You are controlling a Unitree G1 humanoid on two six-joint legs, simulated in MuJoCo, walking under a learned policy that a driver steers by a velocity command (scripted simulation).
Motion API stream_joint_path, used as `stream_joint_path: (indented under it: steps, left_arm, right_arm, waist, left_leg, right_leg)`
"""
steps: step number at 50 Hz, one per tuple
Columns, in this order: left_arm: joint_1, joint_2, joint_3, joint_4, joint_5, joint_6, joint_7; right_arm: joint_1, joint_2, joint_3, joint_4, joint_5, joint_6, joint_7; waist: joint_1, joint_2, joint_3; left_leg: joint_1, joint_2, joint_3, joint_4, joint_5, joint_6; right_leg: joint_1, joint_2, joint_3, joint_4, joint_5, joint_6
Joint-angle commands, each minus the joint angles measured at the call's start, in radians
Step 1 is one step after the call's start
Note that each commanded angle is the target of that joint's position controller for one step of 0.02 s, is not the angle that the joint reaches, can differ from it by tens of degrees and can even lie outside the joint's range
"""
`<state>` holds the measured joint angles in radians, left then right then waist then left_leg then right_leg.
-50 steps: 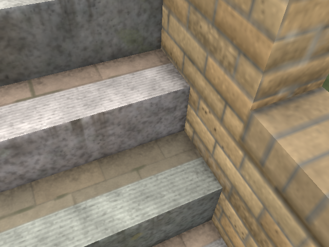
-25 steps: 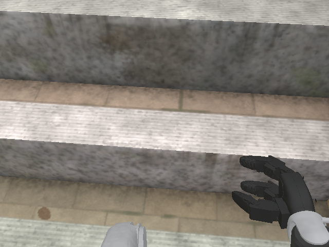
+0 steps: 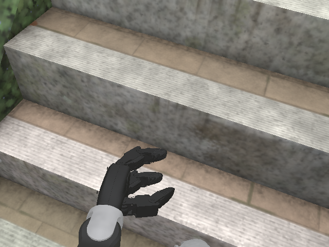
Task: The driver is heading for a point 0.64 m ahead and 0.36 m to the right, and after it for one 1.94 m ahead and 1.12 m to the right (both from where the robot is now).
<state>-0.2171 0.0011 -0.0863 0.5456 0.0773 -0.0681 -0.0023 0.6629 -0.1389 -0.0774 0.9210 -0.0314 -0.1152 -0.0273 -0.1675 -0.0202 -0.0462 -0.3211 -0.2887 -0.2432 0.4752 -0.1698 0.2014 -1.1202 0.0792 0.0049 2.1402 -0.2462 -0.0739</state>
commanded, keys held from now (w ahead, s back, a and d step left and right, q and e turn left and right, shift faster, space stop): w+e+shift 1.00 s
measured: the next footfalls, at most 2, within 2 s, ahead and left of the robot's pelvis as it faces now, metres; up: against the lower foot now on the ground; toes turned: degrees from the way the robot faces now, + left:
right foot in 0.30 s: +0.21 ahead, -0.03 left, +0.22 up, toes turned -14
left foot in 0.62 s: +0.43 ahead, +0.18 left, +0.22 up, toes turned -23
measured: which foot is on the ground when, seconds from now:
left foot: down 0.00-0.32, up 0.34-0.60, down 0.62-1.00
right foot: up 0.00-0.28, down 0.30-0.62, up 0.64-1.00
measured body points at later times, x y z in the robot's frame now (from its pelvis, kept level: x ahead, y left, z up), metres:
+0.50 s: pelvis +0.21 +0.02 +0.13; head +0.23 +0.08 +0.58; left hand +0.32 +0.27 -0.04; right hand +0.42 -0.23 +0.13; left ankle +0.20 +0.19 -0.32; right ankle +0.18 -0.02 -0.51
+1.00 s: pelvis +0.43 +0.01 +0.25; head +0.48 -0.01 +0.70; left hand +0.81 -0.07 +0.26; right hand +0.21 -0.15 +0.12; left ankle +0.40 +0.20 -0.49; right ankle +0.45 -0.12 -0.28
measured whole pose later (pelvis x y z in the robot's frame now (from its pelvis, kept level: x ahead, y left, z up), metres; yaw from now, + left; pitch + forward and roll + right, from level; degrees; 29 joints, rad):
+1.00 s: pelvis +0.43 +0.01 +0.25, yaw -43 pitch +6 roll -2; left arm -0.21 0.20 0.02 0.41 0.03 0.03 0.02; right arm 0.45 -0.24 -0.05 1.06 0.02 -0.15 -0.02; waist 0.00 -0.01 -0.02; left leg 0.04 0.14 0.32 0.15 -0.10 0.00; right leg -1.16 0.06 -0.11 1.64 -0.52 -0.17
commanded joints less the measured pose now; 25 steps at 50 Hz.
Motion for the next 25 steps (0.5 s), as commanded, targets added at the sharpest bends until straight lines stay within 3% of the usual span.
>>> stream_joint_path:
  steps: [1,2,3,4,5,6,7,8,9,10,11,12,13,14,15,16,17,18,19,20,21,22,23,24,25]
  left_arm:
    - [-0.136,-0.047,-0.004,-0.077,0.0,0.01,0.04]
    - [-0.145,-0.047,-0.001,-0.087,-0.007,0.014,0.04]
    - [-0.221,-0.04,-0.004,-0.102,-0.023,0.025,0.041]
    - [-0.28,-0.021,0.002,-0.119,-0.032,0.037,0.041]
    - [-0.325,-0.037,-0.007,-0.13,-0.051,0.05,0.046]
    - [-0.309,-0.029,-0.011,-0.124,-0.077,0.063,0.045]
    - [-0.267,-0.043,-0.012,-0.106,-0.076,0.072,0.038]
    - [-0.195,-0.06,-0.01,-0.073,-0.068,0.07,0.026]
    - [-0.122,-0.046,-0.005,-0.038,-0.059,0.067,0.016]
    - [-0.021,0.042,0.016,0.017,-0.077,0.056,0.011]
    - [-0.018,0.098,0.035,0.021,-0.098,0.064,0.016]
    - [-0.019,0.149,0.057,0.038,-0.113,0.088,0.022]
    - [0.075,0.187,0.08,0.08,-0.139,0.115,0.021]
    - [0.209,0.248,0.099,0.119,-0.142,0.128,0.014]
    - [0.3,0.301,0.119,0.159,-0.123,0.12,0.009]
    - [0.39,0.357,0.152,0.149,-0.098,0.129,0.021]
    - [0.371,0.305,0.141,0.227,-0.085,0.108,0.013]
    - [0.339,0.228,0.148,0.223,-0.084,0.106,0.073]
    - [0.389,0.208,0.149,0.253,-0.063,0.074,0.118]
    - [0.506,0.178,0.14,0.304,-0.038,0.056,0.143]
    - [0.488,0.205,0.147,0.307,0.009,0.031,0.147]
    - [0.431,0.227,0.149,0.271,0.018,0.008,0.141]
    - [0.392,0.24,0.148,0.248,0.005,-0.009,0.128]
    - [0.391,0.264,0.151,0.242,-0.009,-0.025,0.111]
    - [0.402,0.275,0.153,0.244,-0.022,-0.041,0.103]
  right_arm:
    - [0.01,-0.054,-0.001,-0.017,0.0,-0.049,0.016]
    - [0.022,-0.049,0.006,0.009,0.004,-0.053,0.019]
    - [0.039,-0.038,0.013,0.034,0.013,-0.049,0.015]
    - [0.062,-0.011,0.027,0.067,0.02,-0.037,0.011]
    - [0.122,0.012,0.04,0.109,0.029,-0.025,-0.007]
    - [0.148,-0.015,0.039,0.121,0.034,-0.015,-0.023]
    - [0.167,-0.019,0.04,0.147,0.033,-0.006,-0.037]
    - [0.186,-0.03,0.04,0.169,0.034,-0.003,-0.05]
    - [0.16,-0.051,0.038,0.161,0.04,-0.003,-0.063]
    - [0.063,-0.059,0.038,0.102,0.066,-0.013,-0.055]
    - [0.058,-0.123,0.022,0.079,0.078,-0.023,-0.069]
    - [0.089,-0.164,0.017,0.086,0.085,-0.031,-0.092]
    - [0.06,-0.197,0.016,0.087,0.08,-0.026,-0.121]
    - [0.019,-0.236,0.007,0.067,0.086,-0.018,-0.143]
    - [-0.023,-0.238,0.004,0.033,0.08,-0.015,-0.149]
    - [-0.201,-0.263,-0.022,-0.052,0.07,-0.02,-0.158]
    - [-0.394,-0.236,-0.03,-0.177,0.087,-0.004,-0.107]
    - [-0.739,-0.122,0.024,-0.336,-0.019,-0.007,-0.065]
    - [-0.805,-0.05,0.054,-0.457,-0.068,-0.012,-0.019]
    - [-0.807,0.016,0.085,-0.469,-0.069,-0.028,0.016]
    - [-0.711,0.034,0.1,-0.472,-0.058,-0.034,0.047]
    - [-0.598,0.013,0.104,-0.434,-0.054,-0.026,0.06]
    - [-0.54,0.007,0.111,-0.404,-0.052,-0.007,0.064]
    - [-0.56,-0.006,0.111,-0.419,-0.058,0.004,0.051]
    - [-0.629,-0.024,0.111,-0.455,-0.056,0.013,0.04]
  waist:
    - [0.062,0.01,0.033]
    - [0.054,0.014,0.071]
    - [0.02,0.012,0.109]
    - [-0.012,0.043,0.177]
    - [-0.042,0.08,0.224]
    - [-0.053,0.103,0.22]
    - [-0.036,0.109,0.175]
    - [0.004,0.108,0.105]
    - [0.06,0.091,0.02]
    - [0.112,0.052,-0.053]
    - [0.133,0.109,-0.113]
    - [0.157,0.136,-0.132]
    - [0.232,0.222,-0.161]
    - [0.294,0.272,-0.2]
    - [0.326,0.204,-0.23]
    - [0.453,0.036,-0.2]
    - [0.471,-0.32,-0.151]
    - [0.447,-0.297,-0.08]
    - [0.38,-0.13,-0.017]
    - [0.339,0.118,-0.028]
    - [0.232,0.224,-0.012]
    - [0.169,0.314,-0.011]
    - [0.133,0.286,0.023]
    - [0.138,0.211,0.059]
    - [0.147,0.176,0.098]
  left_leg:
    - [0.27,0.372,-0.398,-0.136,-0.305,-0.064]
    - [0.225,0.361,-0.339,-0.149,-0.301,-0.116]
    - [0.093,0.348,-0.261,-0.263,-0.311,-0.17]
    - [-0.039,0.329,-0.252,-0.344,-0.294,-0.183]
    - [-0.067,0.333,-0.266,-0.42,-0.224,-0.175]
    - [-0.029,0.356,-0.247,-0.491,-0.103,-0.17]
    - [0.055,0.372,-0.198,-0.486,0.116,-0.169]
    - [0.202,0.409,-0.128,-0.441,0.409,-0.15]
    - [0.327,0.416,-0.008,-0.363,0.794,-0.166]
    - [0.254,0.371,0.201,-0.316,1.343,-0.215]
    - [0.195,0.418,0.186,-0.314,1.755,-0.185]
    - [0.256,0.463,0.169,-0.277,2.052,-0.18]
    - [0.384,0.512,0.172,-0.145,2.309,-0.181]
    - [0.451,0.528,0.194,0.035,2.465,-0.196]
    - [0.433,0.518,0.204,0.263,2.373,-0.223]
    - [0.279,0.462,0.166,0.682,1.931,-0.302]
    - [-0.391,0.176,0.174,1.284,0.622,-0.38]
    - [-0.712,0.138,0.003,1.79,-0.138,-0.375]
    - [-0.804,0.209,-0.157,1.762,-0.231,-0.308]
    - [-0.814,0.209,-0.115,1.711,-0.208,-0.248]
    - [-0.87,0.207,-0.092,1.672,-0.218,-0.215]
    - [-0.816,0.226,-0.046,1.615,-0.191,-0.214]
    - [-0.759,0.229,0.023,1.576,-0.148,-0.218]
    - [-0.738,0.221,0.09,1.631,-0.139,-0.218]
    - [-0.739,0.252,0.105,1.614,-0.14,-0.226]
  right_leg:
    - [-0.528,-0.055,-0.024,0.425,0.029,-0.036]
    - [-0.538,-0.063,-0.051,0.41,0.051,-0.046]
    - [-0.425,-0.067,-0.118,0.217,0.092,-0.05]
    - [-0.328,-0.064,-0.167,0.1,0.09,-0.046]
    - [-0.299,-0.046,-0.207,0.065,0.032,-0.044]
    - [-0.261,-0.033,-0.269,-0.03,-0.008,-0.04]
    - [-0.211,-0.026,-0.291,-0.066,-0.027,-0.053]
    - [-0.223,-0.018,-0.282,-0.04,-0.064,-0.068]
    - [-0.173,0.003,-0.286,-0.07,-0.139,-0.095]
    - [0.141,0.034,-0.374,-0.356,-0.197,-0.12]
    - [0.385,0.083,-0.415,-0.563,-0.345,-0.109]
    - [0.458,0.125,-0.449,-0.646,-0.475,-0.086]
    - [0.457,0.142,-0.404,-0.712,-0.559,-0.084]
    - [0.499,0.181,-0.378,-0.822,-0.666,-0.102]
    - [0.584,0.189,-0.288,-0.963,-0.681,-0.148]
    - [0.663,0.072,-0.036,-1.158,-0.518,-0.263]
    - [0.995,-0.05,0.403,-1.283,-0.186,-0.489]
    - [0.92,-0.124,0.712,-1.381,-0.161,-0.532]
    - [0.855,-0.137,0.736,-1.361,-0.184,-0.448]
    - [0.875,-0.093,0.658,-1.342,-0.074,-0.362]
    - [0.916,-0.114,0.637,-1.418,-0.024,-0.303]
    - [0.87,-0.099,0.595,-1.473,-0.042,-0.269]
    - [0.778,-0.075,0.528,-1.524,-0.045,-0.261]
    - [0.666,-0.065,0.509,-1.582,-0.033,-0.278]
    - [0.579,-0.076,0.508,-1.597,0.009,-0.276]
Velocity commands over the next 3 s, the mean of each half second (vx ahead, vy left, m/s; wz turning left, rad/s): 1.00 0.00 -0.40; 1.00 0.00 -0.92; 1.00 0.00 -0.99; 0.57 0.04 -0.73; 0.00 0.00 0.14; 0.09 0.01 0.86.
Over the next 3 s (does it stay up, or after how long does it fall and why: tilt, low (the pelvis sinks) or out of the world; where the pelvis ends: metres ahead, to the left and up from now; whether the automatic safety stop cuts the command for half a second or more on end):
stays up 0.55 -0.26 0.55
